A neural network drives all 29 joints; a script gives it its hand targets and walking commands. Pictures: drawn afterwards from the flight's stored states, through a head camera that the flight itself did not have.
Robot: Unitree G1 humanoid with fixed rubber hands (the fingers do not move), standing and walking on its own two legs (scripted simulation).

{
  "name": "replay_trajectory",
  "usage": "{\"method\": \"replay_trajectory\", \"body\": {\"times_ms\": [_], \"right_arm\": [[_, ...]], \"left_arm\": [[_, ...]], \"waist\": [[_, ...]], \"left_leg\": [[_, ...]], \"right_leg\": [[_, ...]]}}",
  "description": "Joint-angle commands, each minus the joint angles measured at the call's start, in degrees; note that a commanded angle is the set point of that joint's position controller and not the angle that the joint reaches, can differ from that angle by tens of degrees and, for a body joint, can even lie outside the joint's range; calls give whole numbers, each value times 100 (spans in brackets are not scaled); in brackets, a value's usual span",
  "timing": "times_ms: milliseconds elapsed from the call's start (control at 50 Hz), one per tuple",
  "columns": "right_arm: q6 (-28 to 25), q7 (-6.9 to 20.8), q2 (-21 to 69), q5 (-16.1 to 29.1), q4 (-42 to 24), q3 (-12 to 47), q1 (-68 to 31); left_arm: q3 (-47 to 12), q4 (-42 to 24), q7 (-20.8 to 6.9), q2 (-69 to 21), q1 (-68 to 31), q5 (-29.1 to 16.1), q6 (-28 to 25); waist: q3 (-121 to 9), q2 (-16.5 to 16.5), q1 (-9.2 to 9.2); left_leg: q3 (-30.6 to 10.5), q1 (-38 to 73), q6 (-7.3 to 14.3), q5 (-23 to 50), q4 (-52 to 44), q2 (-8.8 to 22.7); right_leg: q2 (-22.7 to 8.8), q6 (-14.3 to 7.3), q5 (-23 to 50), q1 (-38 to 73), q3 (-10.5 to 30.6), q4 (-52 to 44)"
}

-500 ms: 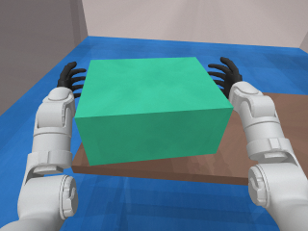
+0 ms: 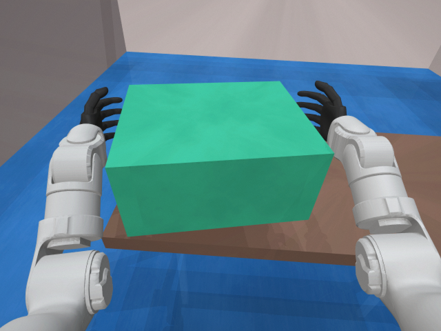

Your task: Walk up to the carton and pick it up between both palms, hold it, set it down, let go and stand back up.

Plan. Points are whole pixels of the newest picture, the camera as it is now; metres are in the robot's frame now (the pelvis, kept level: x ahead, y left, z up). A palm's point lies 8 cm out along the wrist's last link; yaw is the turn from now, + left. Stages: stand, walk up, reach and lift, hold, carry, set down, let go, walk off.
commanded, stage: hold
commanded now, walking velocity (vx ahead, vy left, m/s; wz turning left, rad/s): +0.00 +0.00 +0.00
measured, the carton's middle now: (213, 148) +0.40 +0.02 +0.18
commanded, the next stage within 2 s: none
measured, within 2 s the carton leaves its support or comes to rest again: neither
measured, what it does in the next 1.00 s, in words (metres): stands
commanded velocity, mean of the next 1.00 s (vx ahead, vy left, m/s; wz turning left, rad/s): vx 0.00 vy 0.00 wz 0.00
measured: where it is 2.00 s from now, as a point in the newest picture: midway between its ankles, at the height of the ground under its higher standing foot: outside the picture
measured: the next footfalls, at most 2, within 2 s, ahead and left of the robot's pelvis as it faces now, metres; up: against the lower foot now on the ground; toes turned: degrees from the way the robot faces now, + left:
none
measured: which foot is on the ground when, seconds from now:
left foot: down 0.00-1.00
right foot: down 0.00-1.00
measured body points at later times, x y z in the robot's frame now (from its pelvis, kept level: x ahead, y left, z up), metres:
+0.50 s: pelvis +0.00 +0.00 +0.00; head -0.06 +0.02 +0.45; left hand +0.39 +0.23 +0.23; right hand +0.40 -0.19 +0.25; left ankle +0.03 +0.14 -0.75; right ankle +0.03 -0.13 -0.75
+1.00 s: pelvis +0.00 +0.00 +0.00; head -0.06 +0.02 +0.45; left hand +0.39 +0.23 +0.23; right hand +0.40 -0.19 +0.25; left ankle +0.03 +0.14 -0.75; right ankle +0.03 -0.13 -0.75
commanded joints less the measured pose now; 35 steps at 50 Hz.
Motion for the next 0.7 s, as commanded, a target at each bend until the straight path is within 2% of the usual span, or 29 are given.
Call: {"method": "replay_trajectory", "body": {"times_ms": [0, 20, 40, 60, 100, 120, 160, 180, 200, 220, 240, 260, 280, 320, 340, 380, 400, 420, 440, 480, 500, 520, 540, 560, 580, 620, 640, 660, 680], "right_arm": [[-317, 466, 3513, 876, -1790, 1470, -4758], [-296, 479, 3407, 884, -1712, 1460, -4599], [-310, 435, 3597, 958, -2068, 1633, -4611], [-341, 445, 3462, 997, -2020, 1570, -4660], [-272, 446, 3413, 963, -1818, 1548, -4583], [-322, 444, 3569, 1000, -2101, 1699, -4584], [-271, 418, 3416, 1030, -2046, 1671, -4506], [-307, 404, 3549, 1009, -2167, 1623, -4681], [-228, 388, 3366, 945, -1860, 1537, -4396], [-217, 383, 3360, 883, -1882, 1532, -4412], [-191, 386, 3363, 891, -1750, 1503, -4375], [-236, 386, 3401, 867, -1944, 1495, -4601], [-231, 367, 3537, 949, -2006, 1662, -4511], [-295, 380, 3438, 993, -2252, 1595, -4666], [-252, 379, 3470, 964, -2042, 1613, -4551], [-253, 405, 3502, 965, -2010, 1576, -4599], [-236, 433, 3504, 884, -1757, 1467, -4620], [-227, 445, 3379, 886, -1761, 1452, -4480], [-140, 453, 3324, 833, -1372, 1429, -4407], [-231, 454, 3496, 893, -1712, 1533, -4572], [-305, 451, 3599, 976, -2096, 1632, -4644], [-289, 437, 3471, 978, -2152, 1604, -4587], [-258, 435, 3337, 986, -1996, 1514, -4603], [-282, 449, 3376, 1014, -2014, 1496, -4647], [-269, 416, 3540, 963, -2085, 1614, -4652], [-218, 410, 3367, 892, -1745, 1470, -4575], [-257, 404, 3542, 922, -1910, 1601, -4629], [-236, 409, 3401, 932, -1941, 1594, -4596], [-178, 406, 3360, 904, -1686, 1608, -4377]], "left_arm": [[-2031, -1698, -1283, -3797, -4215, -1068, -436], [-2035, -1749, -1306, -3760, -4175, -1145, -406], [-1987, -1881, -1294, -3721, -4105, -1090, -441], [-2148, -2013, -1264, -3826, -4274, -1191, -463], [-2001, -1906, -1259, -3793, -4278, -1138, -427], [-2099, -2070, -1247, -3810, -4189, -1188, -447], [-1927, -1877, -1285, -3700, -3915, -1077, -384], [-2045, -1901, -1263, -3792, -4100, -1153, -410], [-1921, -1786, -1284, -3693, -3971, -1072, -368], [-2023, -1819, -1301, -3743, -4019, -1121, -360], [-1954, -1773, -1317, -3722, -3991, -1045, -337], [-1853, -1599, -1341, -3720, -3998, -994, -381], [-1934, -1851, -1330, -3751, -3993, -1095, -376], [-2097, -1954, -1303, -3868, -4135, -1166, -422], [-2108, -1923, -1291, -3763, -4164, -1202, -420], [-2001, -1848, -1291, -3753, -4107, -1129, -419], [-2061, -1840, -1301, -3733, -4342, -1167, -412], [-2019, -1845, -1298, -3722, -4155, -1048, -372], [-1800, -1522, -1338, -3581, -4099, -938, -332], [-1995, -1868, -1304, -3809, -4231, -1074, -409], [-2118, -2055, -1293, -3898, -4203, -1147, -430], [-2212, -2221, -1273, -3850, -4263, -1210, -437], [-2113, -1829, -1270, -3846, -4021, -1141, -360], [-2195, -2068, -1254, -3829, -4292, -1236, -412], [-2005, -1783, -1299, -3674, -4150, -1133, -386], [-2032, -1588, -1318, -3774, -4004, -1071, -339], [-1958, -1805, -1323, -3783, -4244, -1085, -389], [-1864, -1577, -1328, -3709, -3887, -1045, -336], [-1812, -1736, -1366, -3615, -3984, -962, -333]], "waist": [[-1998, 298, -322], [-2002, 393, -377], [-2328, 295, -301], [-2374, 430, -392], [-1996, 405, -396], [-2307, 237, -318], [-2012, 259, -307], [-2335, 389, -342], [-1911, 414, -399], [-1978, 324, -466], [-1837, 409, -451], [-1868, 303, -322], [-2128, 223, -367], [-2216, 448, -379], [-2103, 288, -446], [-2012, 246, -320], [-1950, 386, -450], [-1897, 463, -407], [-1464, 310, -415], [-2016, 332, -366], [-2500, 336, -361], [-2363, 445, -457], [-2078, 512, -373], [-2246, 388, -427], [-1994, 323, -364], [-1804, 418, -456], [-2090, 223, -350], [-1933, 216, -308], [-1764, 236, -425]], "left_leg": [[573, -234, 159, 231, -848, -473], [539, -307, 124, 209, -855, -489], [562, -153, 153, 495, -796, -485], [531, -139, 81, 557, -774, -490], [523, -223, 111, 460, -787, -513], [561, -56, 124, 624, -738, -485], [557, -165, 141, 495, -764, -528], [573, -132, 115, 534, -750, -551], [555, -141, 103, 549, -774, -539], [511, -111, 87, 520, -772, -477], [545, -187, 99, 417, -795, -524], [573, -293, 141, 219, -841, -498], [555, -191, 150, 410, -800, -531], [514, -188, 94, 547, -758, -486], [532, -141, 104, 523, -753, -518], [551, -203, 149, 300, -841, -476], [538, -303, 91, 268, -832, -513], [542, -211, 102, 355, -841, -469], [567, -294, 141, 117, -913, -480], [521, -283, 133, 241, -866, -458], [522, -69, 92, 683, -759, -466], [517, -41, 69, 587, -752, -477], [515, -157, 59, 466, -816, -487], [517, -100, 37, 545, -745, -479], [582, -218, 98, 520, -774, -535], [560, -236, 74, 403, -788, -492], [563, -216, 126, 230, -830, -518], [567, -212, 150, 371, -810, -503], [542, -227, 145, 423, -829, -534]], "right_leg": [[238, -199, 390, 2136, 675, 108], [246, -211, 425, 2335, 670, 110], [265, -169, 775, 2467, 677, 165], [281, -197, 734, 2380, 627, 179], [266, -211, 600, 2230, 634, 102], [285, -205, 796, 2301, 655, 153], [274, -151, 704, 2359, 673, 121], [280, -168, 758, 2371, 664, 147], [255, -171, 782, 2328, 641, 142], [284, -189, 731, 2326, 636, 136], [264, -174, 671, 2304, 663, 107], [229, -162, 449, 2290, 663, 80], [253, -159, 654, 2465, 659, 101], [256, -195, 731, 2319, 650, 170], [280, -172, 682, 2233, 619, 148], [263, -172, 551, 2264, 647, 139], [246, -199, 468, 2195, 629, 109], [237, -211, 562, 2215, 654, 118], [222, -184, 363, 2180, 630, 73], [264, -246, 489, 2343, 647, 153], [274, -200, 905, 2491, 628, 227], [264, -203, 820, 2452, 645, 187], [285, -226, 599, 2263, 653, 106], [302, -213, 702, 2304, 625, 155], [239, -164, 737, 2346, 658, 122], [261, -208, 589, 2192, 640, 103], [269, -186, 457, 2281, 639, 109], [240, -165, 614, 2318, 649, 96], [198, -147, 716, 2410, 648, 107]]}}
